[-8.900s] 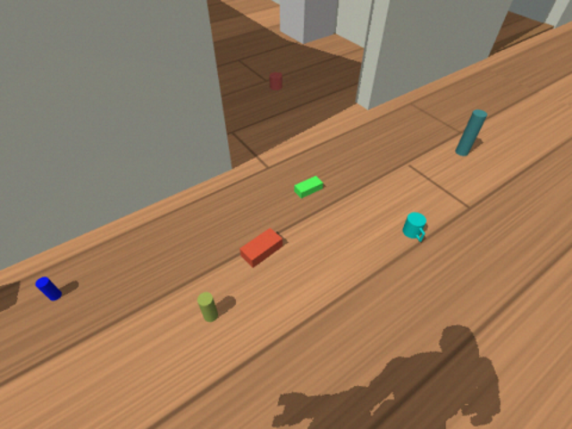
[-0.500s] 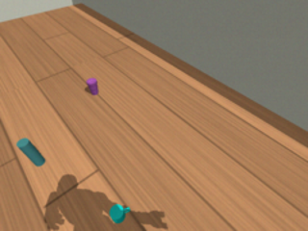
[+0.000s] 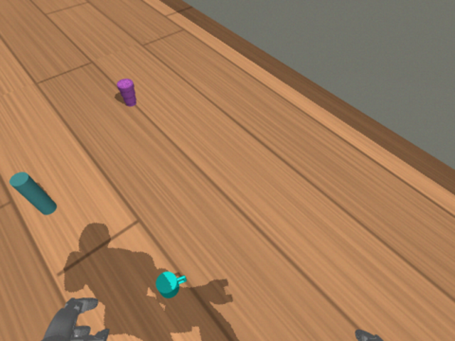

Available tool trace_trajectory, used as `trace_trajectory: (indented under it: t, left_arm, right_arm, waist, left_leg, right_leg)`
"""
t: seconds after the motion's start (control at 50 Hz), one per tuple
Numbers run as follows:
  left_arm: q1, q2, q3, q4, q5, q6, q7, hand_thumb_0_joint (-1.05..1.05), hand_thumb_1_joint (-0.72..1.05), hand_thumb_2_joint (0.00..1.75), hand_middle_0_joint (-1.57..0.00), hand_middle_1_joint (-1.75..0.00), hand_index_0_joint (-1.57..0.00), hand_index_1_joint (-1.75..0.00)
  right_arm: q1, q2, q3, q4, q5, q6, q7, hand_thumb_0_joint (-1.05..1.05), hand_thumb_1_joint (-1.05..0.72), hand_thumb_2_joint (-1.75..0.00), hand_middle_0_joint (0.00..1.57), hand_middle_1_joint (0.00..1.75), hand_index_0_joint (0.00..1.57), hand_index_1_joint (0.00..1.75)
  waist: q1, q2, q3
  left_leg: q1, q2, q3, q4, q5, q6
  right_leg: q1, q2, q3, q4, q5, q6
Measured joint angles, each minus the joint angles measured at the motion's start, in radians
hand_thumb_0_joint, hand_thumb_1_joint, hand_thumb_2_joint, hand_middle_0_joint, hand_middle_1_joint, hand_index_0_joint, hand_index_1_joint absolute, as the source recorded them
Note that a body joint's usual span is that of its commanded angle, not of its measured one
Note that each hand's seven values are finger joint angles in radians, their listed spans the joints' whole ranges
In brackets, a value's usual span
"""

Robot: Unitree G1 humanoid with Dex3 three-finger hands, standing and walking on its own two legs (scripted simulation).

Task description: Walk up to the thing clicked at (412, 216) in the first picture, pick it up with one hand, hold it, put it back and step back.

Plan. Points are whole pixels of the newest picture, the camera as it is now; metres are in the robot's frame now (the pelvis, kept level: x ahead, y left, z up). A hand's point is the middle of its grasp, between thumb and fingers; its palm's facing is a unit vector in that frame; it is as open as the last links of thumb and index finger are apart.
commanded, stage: rise first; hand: left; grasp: from above
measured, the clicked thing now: (172, 283) +0.41 +0.20 -0.72
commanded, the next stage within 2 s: none
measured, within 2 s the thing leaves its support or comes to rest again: neither
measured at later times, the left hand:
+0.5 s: hand out of the picture +0.14 +0.27 -0.22, palm faces -0.20 -0.85 -0.48, open 14.0 cm
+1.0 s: hand (123, 316) +0.25 +0.29 -0.43, palm faces -0.43 -0.40 -0.81, open 14.1 cm
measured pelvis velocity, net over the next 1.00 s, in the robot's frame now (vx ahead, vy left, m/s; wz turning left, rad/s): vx -0.07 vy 0.00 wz -0.05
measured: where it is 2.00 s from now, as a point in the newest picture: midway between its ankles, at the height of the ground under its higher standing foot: outside the picture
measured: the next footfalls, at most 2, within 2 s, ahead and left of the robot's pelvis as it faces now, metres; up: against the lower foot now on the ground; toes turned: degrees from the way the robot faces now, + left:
none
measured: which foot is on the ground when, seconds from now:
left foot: down 0.00-1.00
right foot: down 0.00-1.00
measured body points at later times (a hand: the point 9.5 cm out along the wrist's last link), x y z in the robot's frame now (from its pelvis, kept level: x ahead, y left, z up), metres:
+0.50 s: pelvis +0.00 +0.00 -0.08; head +0.11 +0.02 +0.35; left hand +0.15 +0.31 -0.19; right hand +0.18 -0.25 -0.17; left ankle +0.03 +0.12 -0.72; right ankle -0.01 -0.13 -0.72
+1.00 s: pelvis -0.07 +0.00 -0.28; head +0.14 +0.02 +0.12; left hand +0.27 +0.31 -0.38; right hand +0.11 -0.27 -0.41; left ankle +0.03 +0.12 -0.72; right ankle -0.01 -0.14 -0.72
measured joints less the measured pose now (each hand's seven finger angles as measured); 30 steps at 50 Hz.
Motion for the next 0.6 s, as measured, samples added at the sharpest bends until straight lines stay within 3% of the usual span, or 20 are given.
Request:
trace_trajectory:
  t: [0.12,0.24,0.34,0.44,0.52,0.6]
  left_arm:
    - [0.058,-0.016,-0.005,-0.077,0.052,0.07,0.019,0.01,-0.07,0.98,-0.08,-0.98,-0.08,-0.98]
    - [0.134,-0.027,0.016,-0.203,0.096,0.07,0.03,0.0,-0.36,0.99,-0.07,-1.06,-0.07,-1.06]
    - [0.204,-0.027,0.016,-0.342,0.138,0.075,0.039,0.0,-0.46,1.0,-0.07,-1.08,-0.06,-1.09]
    - [0.254,-0.026,0.006,-0.449,0.15,0.109,0.043,0.0,-0.5,1.0,-0.06,-1.08,-0.06,-1.1]
    - [0.254,-0.014,-0.007,-0.47,0.176,0.121,0.042,0.0,-0.51,0.99,-0.06,-1.08,-0.06,-1.09]
    - [0.214,0.011,-0.004,-0.435,0.236,0.093,0.045,0.0,-0.52,0.98,-0.06,-1.08,-0.06,-1.09]
  right_arm:
    - [0.024,0.0,-0.005,-0.078,0.002,-0.003,0.012,0.0,-0.93,-0.91,0.2,0.3,0.2,0.3]
    - [0.004,-0.002,-0.016,-0.138,-0.008,-0.044,0.01,0.0,-0.91,-0.9,0.2,0.3,0.2,0.3]
    - [-0.03,0.002,-0.02,-0.165,-0.015,-0.065,-0.001,0.01,-0.89,-0.9,0.2,0.3,0.2,0.3]
    - [-0.055,0.011,-0.014,-0.189,-0.017,-0.079,-0.003,0.01,-0.9,-0.9,0.2,0.3,0.2,0.3]
    - [-0.066,0.012,-0.006,-0.209,-0.018,-0.094,-0.001,0.01,-0.9,-0.9,0.2,0.3,0.2,0.3]
    - [-0.084,0.004,-0.002,-0.222,-0.024,-0.114,0.01,0.0,-0.9,-0.9,0.2,0.3,0.2,0.3]
  waist:
    - [-0.004,0.02,-0.043]
    - [0.007,0.014,-0.069]
    - [0.013,0.011,-0.084]
    - [0.013,0.017,-0.103]
    - [0.01,0.022,-0.124]
    - [0.007,0.019,-0.15]
  left_leg:
    - [-0.122,0.003,-0.004,0.138,-0.065,0.004]
    - [-0.292,0.005,-0.012,0.317,-0.141,0.005]
    - [-0.402,0.008,-0.023,0.439,-0.194,0.004]
    - [-0.479,0.011,-0.034,0.513,-0.225,0.002]
    - [-0.552,0.01,-0.042,0.574,-0.248,0.002]
    - [-0.672,0.01,-0.046,0.674,-0.279,0.002]
  right_leg:
    - [-0.115,0.001,0.001,0.128,-0.061,0.004]
    - [-0.282,0.001,-0.001,0.308,-0.141,0.007]
    - [-0.386,0.003,-0.007,0.427,-0.197,0.006]
    - [-0.456,0.006,-0.015,0.494,-0.228,0.005]
    - [-0.525,0.006,-0.021,0.555,-0.253,0.004]
    - [-0.644,0.006,-0.021,0.66,-0.291,0.003]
